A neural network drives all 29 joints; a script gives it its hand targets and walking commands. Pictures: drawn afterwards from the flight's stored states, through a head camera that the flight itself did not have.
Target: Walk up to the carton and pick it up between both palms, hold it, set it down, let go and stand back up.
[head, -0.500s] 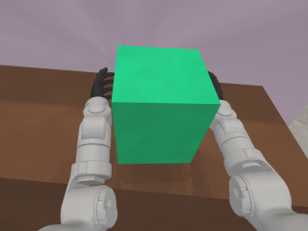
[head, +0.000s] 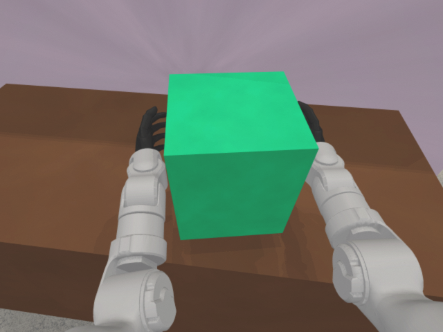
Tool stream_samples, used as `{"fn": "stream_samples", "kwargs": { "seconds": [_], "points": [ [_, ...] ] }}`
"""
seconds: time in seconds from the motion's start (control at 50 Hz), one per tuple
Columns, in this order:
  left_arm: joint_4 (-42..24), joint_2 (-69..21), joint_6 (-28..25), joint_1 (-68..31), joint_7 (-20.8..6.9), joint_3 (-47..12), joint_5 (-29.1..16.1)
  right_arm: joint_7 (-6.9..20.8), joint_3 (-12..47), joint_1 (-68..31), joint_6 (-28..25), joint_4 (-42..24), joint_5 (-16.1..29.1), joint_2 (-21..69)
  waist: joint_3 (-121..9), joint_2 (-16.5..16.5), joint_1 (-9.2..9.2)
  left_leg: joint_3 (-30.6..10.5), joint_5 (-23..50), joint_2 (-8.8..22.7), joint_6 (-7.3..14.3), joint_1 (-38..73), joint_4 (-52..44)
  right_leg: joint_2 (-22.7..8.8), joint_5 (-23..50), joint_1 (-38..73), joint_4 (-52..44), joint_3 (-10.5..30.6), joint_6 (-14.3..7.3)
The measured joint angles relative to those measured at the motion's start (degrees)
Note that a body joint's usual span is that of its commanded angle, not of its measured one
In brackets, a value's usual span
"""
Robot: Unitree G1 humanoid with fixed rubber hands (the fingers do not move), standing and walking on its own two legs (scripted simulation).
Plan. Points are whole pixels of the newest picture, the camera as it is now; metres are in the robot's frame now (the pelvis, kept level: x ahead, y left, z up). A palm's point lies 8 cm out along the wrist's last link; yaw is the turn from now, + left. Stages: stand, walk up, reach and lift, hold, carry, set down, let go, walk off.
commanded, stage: set down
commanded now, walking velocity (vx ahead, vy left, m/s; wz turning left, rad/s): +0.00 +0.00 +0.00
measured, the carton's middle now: (229, 159) +0.40 +0.04 +0.11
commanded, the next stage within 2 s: none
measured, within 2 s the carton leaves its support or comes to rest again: rests again in 1.04 s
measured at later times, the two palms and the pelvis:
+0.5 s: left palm (161, 161) +0.38 +0.17 +0.11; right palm (316, 152) +0.43 -0.13 +0.11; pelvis -0.01 -0.01 +0.00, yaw -1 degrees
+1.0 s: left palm (161, 171) +0.38 +0.17 +0.08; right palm (310, 159) +0.43 -0.13 +0.09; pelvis +0.00 -0.01 +0.00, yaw -2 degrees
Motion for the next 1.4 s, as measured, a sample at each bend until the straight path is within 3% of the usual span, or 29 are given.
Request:
{"fn": "stream_samples", "kwargs": {
  "seconds": [0.18,0.68,1.4],
  "points": [
    [3.6,-0.8,-3.6,-0.9,0.8,1.1,-0.2,2.1,-6.1,0.1,-3.5,2.7,-5.0,0.7,-0.9,-0.7,0.94,0.1,1.0,0.4,-0.6,-3.4,-0.5,0.4,0.8,-3.7,0.1,0.0,-0.6],
    [5.8,-4.1,-9.3,-1.4,0.6,6.2,2.8,5.1,-12.0,-1.5,-7.1,5.2,-12.9,0.4,-2.5,-0.3,3.29,1.5,2.6,0.6,-0.8,-8.9,-1.8,0.4,1.6,-11.0,1.3,1.2,-0.8],
    [8.5,-4.9,-15.0,0.8,1.4,6.1,3.6,6.4,-15.0,0.0,-11.1,6.0,-15.8,0.7,-3.1,-1.2,3.37,2.3,1.9,0.5,-0.3,-11.6,-0.5,0.4,1.9,-13.0,1.1,1.8,-0.4]
  ]
}}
